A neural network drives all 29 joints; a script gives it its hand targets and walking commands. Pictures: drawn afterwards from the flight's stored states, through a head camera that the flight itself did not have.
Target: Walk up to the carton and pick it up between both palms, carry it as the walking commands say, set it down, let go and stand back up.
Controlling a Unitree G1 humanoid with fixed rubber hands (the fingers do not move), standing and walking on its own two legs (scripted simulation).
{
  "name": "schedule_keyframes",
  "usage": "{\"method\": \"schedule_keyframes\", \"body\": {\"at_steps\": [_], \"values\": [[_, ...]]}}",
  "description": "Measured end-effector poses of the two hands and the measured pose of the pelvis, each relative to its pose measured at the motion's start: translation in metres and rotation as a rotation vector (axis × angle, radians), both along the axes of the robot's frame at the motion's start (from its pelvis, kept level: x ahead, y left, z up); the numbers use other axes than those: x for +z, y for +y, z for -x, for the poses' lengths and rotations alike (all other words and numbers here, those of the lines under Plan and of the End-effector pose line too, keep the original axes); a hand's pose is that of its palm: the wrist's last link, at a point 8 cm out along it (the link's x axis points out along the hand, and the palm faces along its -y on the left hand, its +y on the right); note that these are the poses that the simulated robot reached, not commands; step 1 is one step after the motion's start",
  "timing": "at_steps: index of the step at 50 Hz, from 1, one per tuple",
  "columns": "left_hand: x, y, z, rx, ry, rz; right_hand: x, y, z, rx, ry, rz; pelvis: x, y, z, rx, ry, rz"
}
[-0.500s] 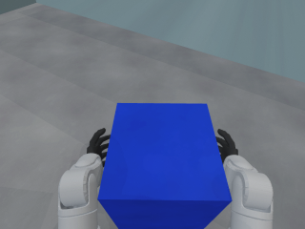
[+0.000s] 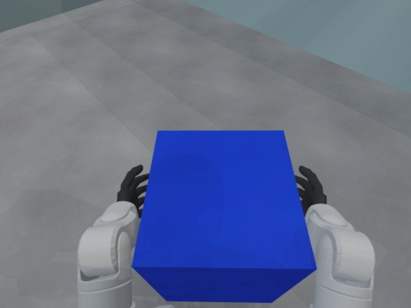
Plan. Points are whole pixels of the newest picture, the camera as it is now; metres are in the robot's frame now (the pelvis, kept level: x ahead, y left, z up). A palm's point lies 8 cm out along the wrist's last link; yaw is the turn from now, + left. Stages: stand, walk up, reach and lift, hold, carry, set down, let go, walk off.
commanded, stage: carry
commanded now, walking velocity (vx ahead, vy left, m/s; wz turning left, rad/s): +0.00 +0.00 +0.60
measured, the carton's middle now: (219, 224) +0.27 -0.01 +0.01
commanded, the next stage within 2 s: none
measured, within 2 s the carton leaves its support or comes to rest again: neither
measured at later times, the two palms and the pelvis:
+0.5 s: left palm (65, 268) +0.17 +0.22 +0.08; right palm (253, 210) +0.27 -0.08 +0.07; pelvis -0.03 +0.00 +0.00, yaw +18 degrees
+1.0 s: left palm out of the picture +0.04 +0.31 +0.07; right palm (174, 232) +0.23 +0.06 +0.07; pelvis -0.08 +0.03 +0.00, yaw +36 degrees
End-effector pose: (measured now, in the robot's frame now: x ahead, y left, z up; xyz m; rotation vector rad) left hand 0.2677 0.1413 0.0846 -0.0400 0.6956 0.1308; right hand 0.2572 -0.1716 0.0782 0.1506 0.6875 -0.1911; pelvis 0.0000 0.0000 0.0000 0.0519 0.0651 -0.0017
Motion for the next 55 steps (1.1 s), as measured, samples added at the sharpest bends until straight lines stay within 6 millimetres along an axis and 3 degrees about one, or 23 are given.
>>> {"method": "schedule_keyframes", "body": {"at_steps": [5, 11, 18, 23, 28, 34, 40, 47, 55], "values": [[-0.023, 0.046, 0.012, 0.095, 0.009, 0.035, -0.013, 0.046, -0.016, 0.093, 0.011, 0.038, -0.015, 0.019, 0.002, 0.068, 0.001, 0.008], [-0.032, 0.079, 0.048, 0.213, 0.075, 0.038, -0.024, 0.083, -0.015, 0.213, 0.075, 0.045, -0.008, 0.024, 0.012, 0.135, 0.004, 0.041], [-0.012, 0.084, 0.068, 0.289, 0.005, 0.008, -0.015, 0.093, -0.017, 0.288, 0.006, 0.014, -0.009, 0.012, 0.019, 0.220, 0.010, 0.050], [-0.010, 0.080, 0.085, 0.318, 0.030, -0.011, -0.015, 0.092, -0.012, 0.320, 0.029, 0.003, -0.004, 0.004, 0.024, 0.296, -0.007, 0.033], [-0.002, 0.091, 0.107, 0.368, 0.032, -0.013, -0.005, 0.108, -0.007, 0.372, 0.029, 0.003, 0.003, 0.006, 0.031, 0.364, -0.018, 0.008], [-0.008, 0.126, 0.137, 0.451, -0.003, 0.008, 0.000, 0.154, -0.003, 0.451, -0.006, 0.019, -0.005, 0.023, 0.045, 0.453, -0.013, 0.014], [-0.029, 0.163, 0.186, 0.576, 0.044, 0.056, -0.017, 0.207, 0.016, 0.579, 0.040, 0.068, -0.010, 0.038, 0.063, 0.521, -0.015, 0.033], [-0.019, 0.173, 0.224, 0.673, 0.029, 0.050, -0.009, 0.232, 0.029, 0.675, 0.024, 0.063, -0.003, 0.035, 0.075, 0.599, -0.008, 0.055], [-0.005, 0.158, 0.236, 0.718, -0.001, -0.001, -0.008, 0.227, 0.030, 0.721, -0.006, 0.012, -0.007, 0.016, 0.076, 0.682, -0.002, 0.061]]}}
